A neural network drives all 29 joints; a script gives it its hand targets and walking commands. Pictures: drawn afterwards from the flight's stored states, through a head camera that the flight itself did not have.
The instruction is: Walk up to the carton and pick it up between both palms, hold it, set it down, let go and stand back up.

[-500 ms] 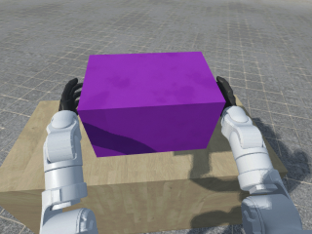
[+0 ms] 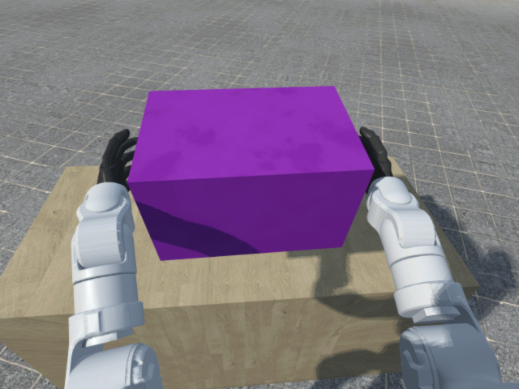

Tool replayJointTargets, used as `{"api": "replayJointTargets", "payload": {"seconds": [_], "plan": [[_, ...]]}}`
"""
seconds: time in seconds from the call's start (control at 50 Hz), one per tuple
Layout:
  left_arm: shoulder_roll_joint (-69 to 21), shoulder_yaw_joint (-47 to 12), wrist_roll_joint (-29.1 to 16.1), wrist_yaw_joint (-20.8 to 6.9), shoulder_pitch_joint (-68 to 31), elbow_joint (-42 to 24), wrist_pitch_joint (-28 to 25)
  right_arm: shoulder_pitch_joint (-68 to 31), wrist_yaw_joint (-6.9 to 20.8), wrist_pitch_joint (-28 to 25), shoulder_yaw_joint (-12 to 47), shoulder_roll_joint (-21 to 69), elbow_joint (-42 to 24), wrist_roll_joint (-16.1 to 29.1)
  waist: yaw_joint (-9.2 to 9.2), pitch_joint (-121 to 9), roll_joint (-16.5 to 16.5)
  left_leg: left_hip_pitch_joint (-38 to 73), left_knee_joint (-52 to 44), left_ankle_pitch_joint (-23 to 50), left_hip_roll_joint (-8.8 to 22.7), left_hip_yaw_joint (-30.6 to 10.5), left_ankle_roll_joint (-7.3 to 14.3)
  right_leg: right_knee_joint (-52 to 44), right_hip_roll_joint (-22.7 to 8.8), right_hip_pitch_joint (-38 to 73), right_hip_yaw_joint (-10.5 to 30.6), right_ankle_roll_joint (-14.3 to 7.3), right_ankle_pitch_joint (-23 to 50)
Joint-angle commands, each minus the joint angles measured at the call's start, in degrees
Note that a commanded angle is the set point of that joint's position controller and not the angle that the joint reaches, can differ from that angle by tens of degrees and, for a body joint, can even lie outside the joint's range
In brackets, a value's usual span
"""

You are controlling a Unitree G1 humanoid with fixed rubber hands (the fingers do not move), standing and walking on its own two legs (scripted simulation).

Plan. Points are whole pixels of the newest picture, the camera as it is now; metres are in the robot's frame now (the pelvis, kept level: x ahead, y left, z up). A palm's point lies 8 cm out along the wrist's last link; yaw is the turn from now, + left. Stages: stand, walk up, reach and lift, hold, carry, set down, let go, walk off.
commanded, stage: hold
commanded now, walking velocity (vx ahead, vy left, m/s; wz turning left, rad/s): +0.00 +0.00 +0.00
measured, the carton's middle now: (248, 171) +0.40 +0.00 +0.16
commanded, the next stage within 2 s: none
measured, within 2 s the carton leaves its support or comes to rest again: neither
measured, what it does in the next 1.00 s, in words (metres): stands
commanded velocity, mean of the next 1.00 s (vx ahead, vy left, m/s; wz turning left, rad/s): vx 0.00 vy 0.00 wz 0.00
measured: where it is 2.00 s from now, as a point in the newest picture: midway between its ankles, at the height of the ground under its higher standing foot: outside the picture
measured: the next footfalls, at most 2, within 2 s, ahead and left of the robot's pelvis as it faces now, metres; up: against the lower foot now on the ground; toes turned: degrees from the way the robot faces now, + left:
none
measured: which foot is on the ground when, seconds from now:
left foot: down 0.00-1.00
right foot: down 0.00-1.00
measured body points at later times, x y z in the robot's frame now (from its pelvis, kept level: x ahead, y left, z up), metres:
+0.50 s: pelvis +0.00 +0.00 +0.00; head -0.04 +0.01 +0.45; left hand +0.36 +0.20 +0.18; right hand +0.36 -0.19 +0.17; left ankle +0.00 +0.11 -0.75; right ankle +0.03 -0.12 -0.75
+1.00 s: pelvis +0.00 +0.00 +0.00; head -0.05 +0.02 +0.45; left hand +0.37 +0.20 +0.18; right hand +0.37 -0.19 +0.18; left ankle +0.00 +0.11 -0.75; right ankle +0.03 -0.12 -0.75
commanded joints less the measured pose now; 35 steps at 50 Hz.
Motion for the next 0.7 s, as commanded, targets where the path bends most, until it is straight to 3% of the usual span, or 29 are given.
{"api": "replayJointTargets", "payload": {"seconds": [0.0,0.06,0.1,0.16,0.26,0.32,0.4,0.46,0.52,0.56,0.64,0.68], "plan": [[-26.8,-26.5,-9.6,-9.0,-37.2,-6.1,-1.8,-42.3,9.0,-4.7,18.5,27.1,-15.5,5.6,-0.88,-15.8,3.8,-5.5,-4.8,9.6,-3.2,0.4,-2.3,0.9,4.3,15.8,3.3,-1.2,2.0],[-27.6,-28.1,-11.2,-8.9,-39.0,-10.1,-2.8,-45.8,9.2,-5.7,21.0,28.7,-21.0,6.7,-0.17,-24.0,3.1,-4.2,-3.4,14.6,-3.4,0.6,-2.0,2.0,4.3,18.0,3.5,-1.0,6.2],[-27.0,-27.5,-10.5,-8.6,-38.0,-9.3,-2.7,-45.1,9.0,-5.5,21.3,27.9,-21.1,7.3,0.14,-23.1,3.3,-3.0,-2.1,19.4,-3.5,0.4,-2.4,2.0,4.5,17.7,3.6,-0.9,9.5],[-26.3,-26.8,-9.8,-8.7,-34.4,-8.6,-1.9,-42.7,8.8,-5.0,21.7,26.8,-21.1,8.0,0.0,-22.0,2.9,-2.2,-2.4,18.8,-3.4,0.2,-2.6,1.7,4.4,17.5,4.0,-1.0,9.2],[-26.0,-28.5,-11.1,-8.6,-34.3,-13.3,-2.1,-40.9,8.1,-4.7,23.3,27.5,-24.2,9.4,-0.39,-22.8,3.2,-0.4,-0.8,24.9,-3.7,0.2,-3.2,2.1,4.4,18.7,4.4,-0.6,15.3],[-23.9,-27.0,-9.4,-9.2,-32.4,-13.3,-1.1,-37.6,7.7,-3.5,23.0,27.5,-21.7,8.5,-0.21,-18.2,2.2,-4.8,-3.1,18.2,-4.0,0.7,-2.0,1.7,3.7,20.7,4.6,-0.3,13.0],[-25.0,-26.9,-9.4,-9.9,-34.4,-11.7,-1.5,-39.0,8.3,-4.1,21.4,27.4,-21.1,7.4,-0.14,-16.7,3.6,-5.6,-4.5,14.0,-3.8,0.8,-2.4,1.4,3.8,18.7,3.7,-0.7,7.1],[-26.8,-30.4,-12.3,-8.8,-38.6,-14.3,-3.4,-42.7,8.8,-5.7,22.5,29.0,-24.3,8.0,-0.93,-23.3,4.2,-1.4,-2.4,17.7,-3.8,0.6,-3.1,2.0,4.3,16.1,3.0,-0.9,8.4],[-26.1,-28.3,-11.3,-8.4,-36.6,-11.0,-2.8,-41.3,8.6,-5.0,21.0,27.2,-21.5,6.6,-1.43,-19.2,2.7,-2.4,-2.6,15.6,-3.3,0.5,-2.5,1.6,4.6,16.8,3.2,-0.9,6.6],[-25.6,-27.5,-11.0,-8.8,-36.6,-9.7,-2.9,-43.5,8.5,-5.3,21.8,28.3,-22.5,6.6,-0.37,-20.3,1.1,-5.0,-3.0,14.4,-3.6,0.8,-1.8,1.6,4.2,18.6,3.6,-0.6,7.2],[-25.7,-27.4,-10.9,-9.0,-37.0,-11.2,-3.4,-42.9,8.5,-5.4,22.3,29.2,-22.8,6.8,0.16,-22.3,2.2,-5.1,-3.4,15.3,-3.9,0.8,-1.4,1.7,4.0,19.7,4.3,-0.5,9.4],[-25.1,-26.3,-9.3,-9.0,-35.9,-8.9,-2.4,-40.7,8.4,-4.6,21.7,27.2,-19.6,6.3,0.36,-19.2,2.9,-4.4,-3.7,14.4,-3.9,0.9,-1.8,1.4,3.8,19.6,4.0,-0.5,8.2]]}}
